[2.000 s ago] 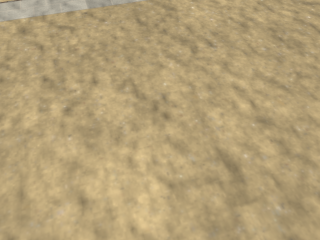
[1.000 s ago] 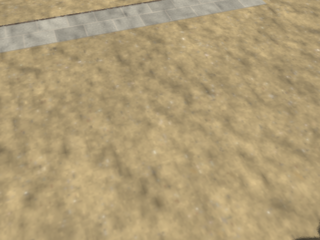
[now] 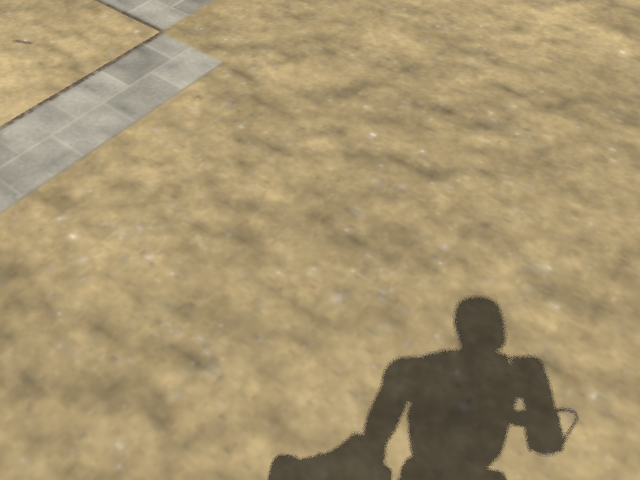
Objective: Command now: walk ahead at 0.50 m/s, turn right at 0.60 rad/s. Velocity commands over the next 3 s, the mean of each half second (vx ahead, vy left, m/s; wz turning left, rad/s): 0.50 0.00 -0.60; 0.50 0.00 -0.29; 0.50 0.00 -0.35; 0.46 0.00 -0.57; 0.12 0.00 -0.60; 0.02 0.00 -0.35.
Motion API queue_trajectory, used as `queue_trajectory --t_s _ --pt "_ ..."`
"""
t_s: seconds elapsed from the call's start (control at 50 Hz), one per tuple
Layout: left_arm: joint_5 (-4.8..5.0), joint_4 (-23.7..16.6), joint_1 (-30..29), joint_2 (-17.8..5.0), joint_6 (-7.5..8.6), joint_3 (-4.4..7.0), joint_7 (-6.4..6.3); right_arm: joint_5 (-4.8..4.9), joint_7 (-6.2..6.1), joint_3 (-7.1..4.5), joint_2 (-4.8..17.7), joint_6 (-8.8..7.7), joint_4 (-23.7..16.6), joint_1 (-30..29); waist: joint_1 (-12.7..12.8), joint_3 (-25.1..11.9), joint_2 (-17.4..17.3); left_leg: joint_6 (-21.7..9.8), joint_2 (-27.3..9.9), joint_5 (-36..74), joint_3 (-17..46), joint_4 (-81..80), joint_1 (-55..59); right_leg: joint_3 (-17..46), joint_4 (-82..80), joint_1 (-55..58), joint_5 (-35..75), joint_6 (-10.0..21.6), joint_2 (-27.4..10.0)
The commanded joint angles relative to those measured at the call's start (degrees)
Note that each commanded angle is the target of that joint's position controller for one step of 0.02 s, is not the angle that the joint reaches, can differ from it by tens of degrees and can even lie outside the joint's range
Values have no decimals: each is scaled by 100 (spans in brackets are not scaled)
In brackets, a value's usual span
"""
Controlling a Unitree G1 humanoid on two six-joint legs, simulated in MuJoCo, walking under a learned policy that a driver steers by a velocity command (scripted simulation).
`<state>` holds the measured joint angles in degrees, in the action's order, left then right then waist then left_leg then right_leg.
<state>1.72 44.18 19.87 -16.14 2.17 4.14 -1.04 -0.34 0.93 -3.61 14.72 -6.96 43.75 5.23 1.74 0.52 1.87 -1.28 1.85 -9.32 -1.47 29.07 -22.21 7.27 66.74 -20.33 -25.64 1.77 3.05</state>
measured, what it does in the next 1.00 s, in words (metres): walks ahead, turning right: right foot, then left foot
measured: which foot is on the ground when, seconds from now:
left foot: down 0.00-0.42, up 0.44-0.90, down 0.92-1.00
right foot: up 0.00-0.40, down 0.42-0.94, up 0.96-1.00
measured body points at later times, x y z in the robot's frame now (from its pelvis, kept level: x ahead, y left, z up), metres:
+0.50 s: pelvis +0.25 -0.08 -0.01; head +0.30 -0.10 +0.44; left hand +0.52 +0.11 -0.09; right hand +0.23 -0.38 -0.13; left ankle +0.13 +0.11 -0.64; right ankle +0.31 -0.18 -0.73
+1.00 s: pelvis +0.54 -0.13 +0.00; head +0.57 -0.13 +0.44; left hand +0.70 +0.11 -0.13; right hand +0.60 -0.44 -0.09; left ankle +0.65 -0.08 -0.73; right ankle +0.34 -0.18 -0.66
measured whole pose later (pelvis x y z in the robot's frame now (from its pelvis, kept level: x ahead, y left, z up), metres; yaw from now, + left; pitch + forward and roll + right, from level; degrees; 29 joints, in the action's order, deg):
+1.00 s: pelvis +0.54 -0.13 +0.00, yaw -25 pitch +2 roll +0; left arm 1.1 44.0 20.9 -16.8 2.8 3.1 -0.2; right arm 0.2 2.5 -2.4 16.2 -6.3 41.6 6.4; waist 2.1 0.6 0.8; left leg -3.0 1.3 -9.8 -2.2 32.6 -25.5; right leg 6.9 57.7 -13.5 -28.8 2.1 3.3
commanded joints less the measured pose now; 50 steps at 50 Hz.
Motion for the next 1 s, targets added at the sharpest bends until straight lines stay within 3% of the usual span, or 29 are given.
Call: queue_trajectory --t_s 0.02,0.08,0.16,0.24,0.32,0.36,0.38,0.4,0.42,0.44,0.46,0.48,0.5,0.52,0.54,0.58,0.62,0.72,0.78,0.82,0.88,0.9,0.92,0.94,0.96,0.98,1.0 --pt "-53 -669 -411 -688 65 196 28 -53 -45 -121 501 57 -104 537 -350 -144 -676 -875 -1774 -263 2010 -1539 1846 82 417 -2105 594 -40 -843" --pt "6 -784 -397 -352 -35 132 75 1 -34 -172 627 -9 26 569 -240 -33 -768 -961 -1676 374 1218 -1926 1450 -100 -26 -1953 821 -64 -1014" --pt "-26 -983 -765 -297 -48 90 121 4 -61 -257 903 -6 135 662 -279 -31 -584 -998 -1715 1216 440 -2051 1690 -165 -937 -2215 1758 -151 -1074" --pt "-33 -1167 -1497 -188 16 19 273 41 -103 -267 1045 88 218 849 -560 165 -531 -775 -1559 1369 -328 -2010 1846 -575 -2203 -1914 2716 -84 -941" --pt "-11 -1439 -2003 -236 3 15 404 145 -106 -318 1265 221 334 1141 -667 379 -567 -646 -1799 1725 -598 -1799 2431 -888 -2860 -1844 2295 100 -793" --pt "-46 -1489 -1847 -412 -20 100 433 199 -133 -365 1433 296 326 1106 -450 208 -720 -537 -1843 3365 -817 -1200 2678 -1168 -3016 -1353 1681 316 -494" --pt "-64 -1434 -1495 -567 -41 186 426 223 -157 -391 1524 338 313 1088 -208 -47 -817 -477 -1814 4350 -934 -572 2719 -1334 -3065 -812 1406 453 -260" --pt "-55 -1217 -660 -793 -54 332 400 247 -183 -382 1518 385 288 1002 288 -469 -738 -348 -1663 4793 -1116 509 2463 -1453 -3442 302 1659 650 14" --pt "-44 -929 390 -1188 -99 536 300 167 -214 -301 1324 374 230 1055 761 -1001 -413 -110 -1460 3812 -1158 2060 1295 -937 -3569 2087 1902 911 -112" --pt "10 -907 420 -1901 -91 638 215 -119 -146 -31 482 259 -113 1463 191 -1330 1257 242 -505 -1504 -1001 4191 -1389 2003 -3807 4032 1533 1785 -1673" --pt "-32 -1126 582 -1679 19 521 254 47 -66 -3 718 15 -260 1130 423 -2397 1020 240 -55 -2553 448 5183 -2218 4176 -4786 4554 693 2379 -2312" --pt "-89 -1040 449 -1273 100 397 290 274 -8 -106 1091 -104 -425 530 568 -1704 535 136 -364 -2001 665 5181 -2750 3362 -4910 4200 1008 2020 -2120" --pt "-62 -1022 183 -1090 141 337 287 252 -11 -59 1011 -162 -457 423 361 -1138 271 52 -589 -1523 622 4695 -2625 2597 -4888 3386 1417 1808 -1868" --pt "-65 -1083 -255 -919 145 274 276 108 -53 -69 995 -162 -380 436 84 -768 -74 87 -780 -1224 619 4195 -2233 2054 -4924 2521 1932 1628 -1632" --pt "-121 -1173 -552 -771 149 211 258 31 -63 -118 1072 -102 -345 532 -137 -599 1 123 -901 -1041 647 3853 -1789 1696 -5040 1881 2464 1561 -1471" --pt "-156 -1189 -741 -716 175 175 216 7 -36 -117 973 49 -278 741 -332 -512 51 255 -948 -852 541 3471 -1387 1377 -5256 1262 2976 1581 -1390" --pt "-149 -1062 -617 -778 210 175 153 -41 -42 -58 776 137 -290 621 -320 -374 21 403 -911 -445 408 2961 -1315 944 -5394 877 3334 1570 -1282" --pt "-115 -758 -221 -874 212 172 72 11 22 76 520 134 -490 -352 109 -34 174 444 -663 1458 282 983 -999 316 -5473 682 2600 1175 -963" --pt "-79 -552 88 -937 215 179 96 88 89 66 603 94 -634 -763 298 156 208 324 -556 1588 313 461 -1017 521 -5374 1021 2203 1141 -1190" --pt "-68 -446 211 -936 183 182 93 82 140 39 687 58 -722 -879 315 219 240 165 -511 1239 338 210 -1191 706 -5140 1486 2340 1097 -1395" --pt "-78 -352 187 -977 100 201 70 74 171 -19 802 19 -699 -543 97 143 429 -97 -378 567 199 -35 -801 838 -4723 1923 3156 924 -1541" --pt "-78 -363 81 -950 74 184 64 51 148 -89 902 6 -577 -80 -180 -105 405 -233 -214 578 23 -235 -126 676 -4212 1915 4019 802 -1343" --pt "-122 -400 58 -794 65 116 56 7 114 -193 1134 -9 -401 688 -523 -721 263 -461 -426 880 189 -83 1096 390 -3192 1580 4348 621 -1015" --pt "-240 -535 321 -489 90 -9 36 -63 89 -287 1571 -9 -314 1609 -724 -1692 -587 -994 -1560 1088 1598 130 2948 45 -1319 307 2769 332 -476" --pt "-84 -511 945 -179 195 -92 56 -24 147 -339 1689 45 -99 1968 -509 -2171 -2189 -1746 -2417 -465 4179 -817 4299 -41 287 -1586 -681 -10 284" --pt "1 -470 501 -736 238 3 77 137 148 -209 1186 66 -136 1888 -718 -1619 -1380 -1536 -2336 -1696 4298 -1161 4064 337 837 -2309 -677 8 -50" --pt "34 -619 -132 -896 258 48 96 122 111 -141 980 103 -194 1507 -725 -875 -865 -1291 -2160 -1660 3472 -1247 3326 113 801 -2548 -126 38 -338"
